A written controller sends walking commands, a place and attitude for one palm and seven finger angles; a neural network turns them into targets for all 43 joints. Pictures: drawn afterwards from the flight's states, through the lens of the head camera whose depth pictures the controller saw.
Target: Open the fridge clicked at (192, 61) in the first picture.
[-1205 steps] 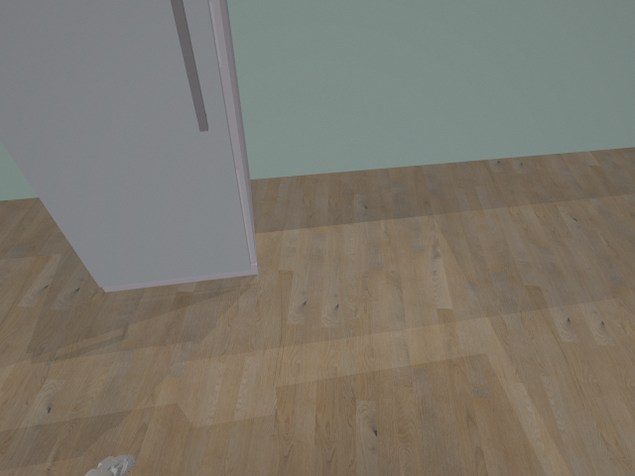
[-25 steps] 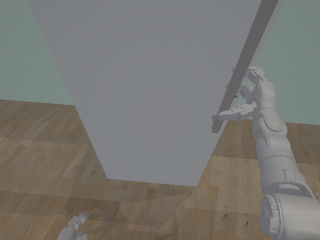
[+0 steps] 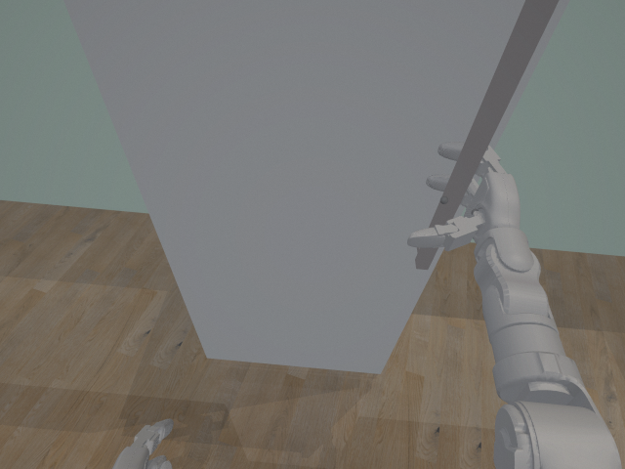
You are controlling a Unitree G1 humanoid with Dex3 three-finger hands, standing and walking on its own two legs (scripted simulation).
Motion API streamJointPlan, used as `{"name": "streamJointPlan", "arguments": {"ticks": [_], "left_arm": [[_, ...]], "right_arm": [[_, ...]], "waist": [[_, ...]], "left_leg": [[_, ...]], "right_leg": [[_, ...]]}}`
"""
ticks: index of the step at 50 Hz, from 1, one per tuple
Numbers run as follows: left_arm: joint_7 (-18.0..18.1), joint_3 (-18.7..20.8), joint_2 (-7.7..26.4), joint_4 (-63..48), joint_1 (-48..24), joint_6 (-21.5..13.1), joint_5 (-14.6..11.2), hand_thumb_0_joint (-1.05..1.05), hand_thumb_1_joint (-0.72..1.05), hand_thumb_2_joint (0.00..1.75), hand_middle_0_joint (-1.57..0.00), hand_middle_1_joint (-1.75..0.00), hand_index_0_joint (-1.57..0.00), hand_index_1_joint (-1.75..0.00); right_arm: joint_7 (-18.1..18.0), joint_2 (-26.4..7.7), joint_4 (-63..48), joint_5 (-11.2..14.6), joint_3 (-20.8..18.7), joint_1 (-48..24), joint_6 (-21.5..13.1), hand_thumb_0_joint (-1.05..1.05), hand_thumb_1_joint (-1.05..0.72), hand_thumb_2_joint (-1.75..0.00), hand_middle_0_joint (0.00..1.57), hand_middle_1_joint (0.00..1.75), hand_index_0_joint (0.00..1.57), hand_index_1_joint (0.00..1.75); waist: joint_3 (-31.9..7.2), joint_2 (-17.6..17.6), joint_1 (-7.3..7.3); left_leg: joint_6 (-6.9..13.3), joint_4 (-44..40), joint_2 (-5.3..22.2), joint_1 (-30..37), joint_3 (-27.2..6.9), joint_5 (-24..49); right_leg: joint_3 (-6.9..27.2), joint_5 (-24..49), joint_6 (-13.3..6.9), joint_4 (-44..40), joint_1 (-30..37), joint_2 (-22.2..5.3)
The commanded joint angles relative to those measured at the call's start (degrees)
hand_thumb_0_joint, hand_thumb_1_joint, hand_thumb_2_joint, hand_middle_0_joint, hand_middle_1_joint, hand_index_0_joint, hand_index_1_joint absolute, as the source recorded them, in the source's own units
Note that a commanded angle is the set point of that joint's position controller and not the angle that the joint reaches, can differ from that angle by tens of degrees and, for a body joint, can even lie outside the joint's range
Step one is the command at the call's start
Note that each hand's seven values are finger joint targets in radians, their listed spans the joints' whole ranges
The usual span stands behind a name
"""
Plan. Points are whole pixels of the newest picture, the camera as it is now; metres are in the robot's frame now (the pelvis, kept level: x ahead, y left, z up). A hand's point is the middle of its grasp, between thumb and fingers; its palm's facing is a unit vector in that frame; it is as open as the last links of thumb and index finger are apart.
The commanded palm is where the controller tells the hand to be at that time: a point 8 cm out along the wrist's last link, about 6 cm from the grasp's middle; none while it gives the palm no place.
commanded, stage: slide the fingers in behind the handle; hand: right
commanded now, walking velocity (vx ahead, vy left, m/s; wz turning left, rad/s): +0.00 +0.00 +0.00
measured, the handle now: (462, 157) +0.48 -0.14 +0.17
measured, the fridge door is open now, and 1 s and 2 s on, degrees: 0 0 0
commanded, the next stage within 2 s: grip the handle and tug to test in 0.60 s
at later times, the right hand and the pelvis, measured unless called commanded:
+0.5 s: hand (445, 204) +0.42 -0.12 +0.15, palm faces -0.02 +1.00 +0.00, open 14.1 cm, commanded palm +0.39 -0.17 +0.14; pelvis -0.01 +0.00 +0.00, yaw +0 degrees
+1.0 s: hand (448, 205) +0.42 -0.13 +0.14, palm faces -0.03 +1.00 +0.01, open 11.8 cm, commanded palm +0.40 -0.18 +0.14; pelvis +0.00 -0.01 +0.00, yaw +0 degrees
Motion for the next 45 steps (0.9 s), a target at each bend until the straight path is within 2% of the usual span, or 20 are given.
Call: {"name": "streamJointPlan", "arguments": {"ticks": [1, 5, 8, 10, 13, 17, 19, 20, 21, 26, 27, 30, 32, 33, 34, 35, 38, 40, 42, 45], "left_arm": [[0.56, 2.35, 6.75, -7.09, -1.06, -2.28, -0.34, 0.0, 0.9, 0.9, -0.2, -0.3, -0.2, -0.3], [0.82, 2.56, 7.14, -7.36, -1.28, -1.97, -0.35, 0.0, 0.9, 0.9, -0.2, -0.3, -0.2, -0.3], [0.78, 2.34, 6.48, -7.41, -1.77, -2.26, -0.31, 0.0, 0.9, 0.9, -0.2, -0.3, -0.2, -0.3], [0.77, 2.51, 6.76, -7.2, -1.56, -2.29, -0.25, 0.0, 0.9, 0.9, -0.2, -0.3, -0.2, -0.3], [0.79, 2.41, 6.68, -7.09, -1.81, -2.54, -0.3, 0.0, 0.9, 0.9, -0.2, -0.3, -0.2, -0.3], [0.86, 2.25, 6.76, -7.09, -2.23, -2.65, -0.54, 0.0, 0.9, 0.9, -0.2, -0.3, -0.2, -0.3], [1.06, 2.19, 6.93, -6.8, -1.85, -2.65, -0.44, 0.0, 0.9, 0.9, -0.2, -0.3, -0.2, -0.3], [1.1, 2.42, 7.13, -6.86, -1.75, -2.55, -0.47, 0.0, 0.9, 0.9, -0.2, -0.3, -0.2, -0.3], [1.08, 2.22, 6.92, -6.92, -1.94, -2.65, -0.44, 0.0, 0.9, 0.9, -0.2, -0.3, -0.2, -0.3], [1.03, 2.25, 6.85, -6.69, -1.52, -2.99, -0.35, 0.0, 0.9, 0.9, -0.2, -0.3, -0.2, -0.3], [1.09, 2.25, 6.94, -6.33, -1.27, -2.97, -0.32, 0.0, 0.9, 0.9, -0.2, -0.3, -0.2, -0.3], [1.08, 2.34, 7.17, -6.27, -0.9, -2.94, -0.24, 0.0, 0.9, 0.9, -0.2, -0.3, -0.2, -0.3], [0.9, 2.39, 6.88, -6.4, -1.11, -3.21, -0.19, 0.0, 0.9, 0.9, -0.2, -0.3, -0.2, -0.3], [0.95, 2.39, 6.97, -6.27, -0.94, -3.18, -0.13, 0.0, 0.9, 0.9, -0.2, -0.3, -0.2, -0.3], [0.99, 2.25, 6.93, -6.16, -0.95, -3.12, -0.19, 0.0, 0.9, 0.9, -0.2, -0.3, -0.2, -0.3], [0.95, 2.35, 7.21, -6.09, -0.47, -2.99, -0.11, 0.0, 0.9, 0.9, -0.2, -0.3, -0.2, -0.3], [0.92, 2.47, 7.18, -6.23, -0.7, -2.98, -0.16, 0.0, 0.9, 0.9, -0.2, -0.3, -0.2, -0.3], [0.8, 2.52, 7.24, -6.59, -0.54, -2.94, -0.28, 0.0, 0.9, 0.9, -0.2, -0.3, -0.2, -0.3], [0.73, 2.49, 6.82, -6.5, -0.78, -3.07, -0.44, 0.0, 0.9, 0.9, -0.2, -0.3, -0.2, -0.3], [0.68, 2.64, 7.26, -6.4, -0.33, -3.18, -0.29, 0.0, 0.9, 0.9, -0.2, -0.3, -0.2, -0.3]], "right_arm": [[-0.08, -7.97, -11.95, 0.07, -0.23, -25.82, -3.45, 0.0, 0.5, -0.3, 0.3, 1.2, 0.3, 1.2], [-0.07, -9.85, -11.68, 0.6, -1.99, -25.88, -3.08, 0.0, 0.5, -0.3, 0.3, 1.2, 0.3, 1.2], [0.02, -7.8, -13.31, 0.49, -0.23, -27.65, -3.77, 0.0, 0.5, -0.3, 0.3, 1.2, 0.3, 1.2], [-0.21, -9.35, -13.51, 0.22, -1.22, -26.64, -4.45, 0.0, 0.5, -0.3, 0.3, 1.2, 0.3, 1.2], [-0.01, -8.9, -12.89, 0.5, -1.07, -26.06, -4.81, 0.0, 0.5, -0.3, 0.3, 1.2, 0.3, 1.2], [0.11, -8.16, -12.3, 0.48, 0.06, -27.74, -4.64, 0.0, 0.5, -0.3, 0.3, 1.2, 0.3, 1.2], [-0.09, -9.0, -10.99, 0.37, -0.61, -28.3, -4.51, 0.0, 0.5, -0.3, 0.3, 1.2, 0.3, 1.2], [-0.18, -9.4, -10.54, 0.38, -0.95, -27.47, -4.54, 0.0, 0.5, -0.3, 0.3, 1.2, 0.3, 1.2], [-0.14, -8.56, -10.69, 0.53, -0.37, -28.32, -4.5, 0.0, 0.5, -0.3, 0.3, 1.2, 0.3, 1.2], [-0.32, -8.65, -10.34, 0.64, -0.8, -28.67, -5.03, 0.0, 0.5, -0.3, 0.3, 1.2, 0.3, 1.2], [-0.46, -9.89, -10.24, 0.4, -1.62, -29.45, -5.26, 0.0, 0.5, -0.3, 0.3, 1.2, 0.3, 1.2], [-0.69, -9.32, -9.15, 0.24, -1.0, -29.63, -5.57, 0.0, 0.5, -0.3, 0.3, 1.2, 0.3, 1.2], [-0.62, -9.07, -10.77, 0.22, -1.07, -30.08, -6.0, 0.0, 0.5, -0.3, 0.3, 1.2, 0.3, 1.2], [-0.67, -10.38, -10.01, 0.12, -2.41, -28.64, -6.02, 0.0, 0.5, -0.3, 0.3, 1.2, 0.3, 1.2], [-0.53, -10.08, -9.28, 0.15, -2.09, -28.56, -5.89, 0.0, 0.5, -0.3, 0.3, 1.2, 0.3, 1.2], [-0.55, -10.43, -9.05, 0.1, -2.09, -28.77, -6.01, 0.0, 0.5, -0.3, 0.3, 1.2, 0.3, 1.2], [-0.16, -10.89, -9.46, 0.25, -2.81, -27.97, -5.9, 0.0, 0.36, -0.36, 0.32, 1.22, 0.32, 1.22], [0.17, -9.72, -10.32, 0.38, -1.63, -27.75, -5.88, 0.0, 0.27, -0.4, 0.32, 1.23, 0.32, 1.23], [0.49, -6.89, -11.34, 0.28, 1.06, -29.31, -5.79, 0.0, 0.17, -0.44, 0.33, 1.25, 0.33, 1.25], [0.33, -7.28, -10.63, 0.67, 0.34, -27.49, -5.49, 0.0, 0.03, -0.5, 0.35, 1.27, 0.35, 1.27]], "waist": [[-16.27, 3.27, 0.17], [-16.78, 6.81, -0.11], [-17.5, 2.96, 0.08], [-18.04, 4.17, -0.18], [-17.22, 4.84, -0.18], [-15.3, 2.68, 0.29], [-15.07, 4.73, 0.39], [-15.34, 5.81, 0.19], [-15.39, 4.28, 0.29], [-17.08, 3.19, -0.11], [-17.12, 3.46, 0.14], [-16.36, 5.81, 0.51], [-17.86, 2.73, 0.12], [-18.45, 3.46, -0.6], [-17.2, 3.11, -0.15], [-17.2, 4.97, 0.08], [-17.38, 4.08, -0.23], [-17.61, 4.24, -0.24], [-17.01, 1.24, 0.56], [-16.92, 4.04, 0.28]], "left_leg": [[0.19, -2.77, -0.42, 12.13, -1.95, 17.47], [-0.11, -3.55, -0.33, 13.63, -2.48, 16.12], [0.05, -3.34, -0.27, 12.85, -2.54, 16.54], [0.12, -3.34, -0.3, 13.44, -2.47, 16.54], [0.01, -3.6, -0.33, 13.42, -2.62, 15.79], [0.15, -4.03, -0.33, 11.29, -2.47, 13.04], [0.09, -4.22, -0.41, 11.35, -2.39, 12.12], [0.02, -4.37, -0.42, 11.64, -2.42, 11.59], [0.04, -4.32, -0.32, 11.31, -2.47, 11.63], [0.22, -3.79, -0.39, 11.78, -2.42, 12.38], [0.23, -3.73, -0.41, 11.64, -2.31, 12.67], [0.09, -3.85, -0.5, 11.5, -2.15, 12.22], [0.24, -3.52, -0.46, 11.59, -2.34, 13.05], [0.37, -3.26, -0.49, 12.41, -2.37, 13.81], [0.36, -3.38, -0.53, 11.7, -2.19, 13.78], [0.23, -3.53, -0.5, 12.1, -2.08, 13.34], [0.31, -3.4, -0.58, 12.22, -2.26, 14.38], [0.45, -3.28, -0.6, 12.4, -1.88, 14.69], [0.47, -3.21, -0.7, 10.62, -1.83, 15.04], [0.55, -3.06, -0.92, 10.62, -1.29, 14.93]], "right_leg": [[1.32, 13.49, -1.52, -3.8, 1.77, 1.23], [1.19, 11.86, -1.87, -3.9, 1.02, 1.35], [1.07, 12.14, -1.72, -3.89, 2.21, 1.55], [1.16, 12.7, -1.78, -3.74, 2.48, 1.35], [1.07, 11.3, -1.81, -4.09, 1.66, 1.49], [1.41, 9.58, -1.69, -4.45, 1.91, 1.47], [1.72, 8.88, -1.76, -4.7, 1.34, 1.38], [1.63, 8.87, -1.86, -4.61, 1.39, 1.26], [1.64, 8.73, -1.79, -4.84, 1.46, 1.33], [1.75, 9.72, -1.6, -4.59, 1.84, 1.38], [1.77, 9.89, -1.58, -4.57, 1.89, 1.32], [1.99, 9.82, -1.68, -4.72, 1.57, 1.17], [1.69, 10.38, -1.53, -4.59, 2.38, 1.29], [1.77, 11.07, -1.5, -4.56, 2.03, 1.25], [1.66, 11.03, -1.46, -4.59, 1.9, 1.2], [1.84, 10.8, -1.55, -4.59, 1.56, 1.16], [1.55, 11.32, -1.55, -4.57, 1.63, 1.17], [1.74, 12.34, -1.43, -4.63, 2.06, 1.01], [1.63, 12.68, -1.31, -4.43, 3.35, 1.03], [2.25, 13.7, -1.25, -4.39, 3.61, 0.69]]}}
